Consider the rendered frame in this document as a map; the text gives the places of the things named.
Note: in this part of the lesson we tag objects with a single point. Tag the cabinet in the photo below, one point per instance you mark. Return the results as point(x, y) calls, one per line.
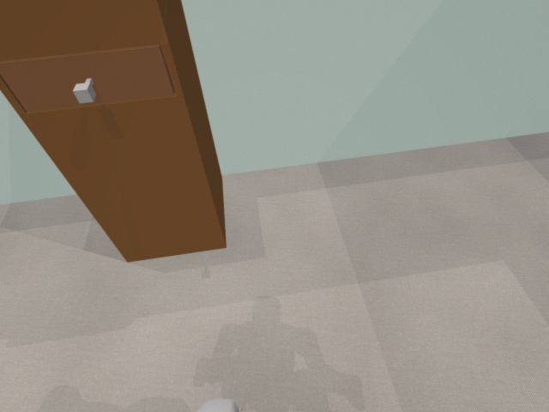
point(146, 169)

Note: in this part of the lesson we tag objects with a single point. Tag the drawer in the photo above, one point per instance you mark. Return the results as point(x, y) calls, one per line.
point(120, 74)

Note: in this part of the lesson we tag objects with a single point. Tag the handle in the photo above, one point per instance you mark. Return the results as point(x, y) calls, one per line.
point(84, 92)

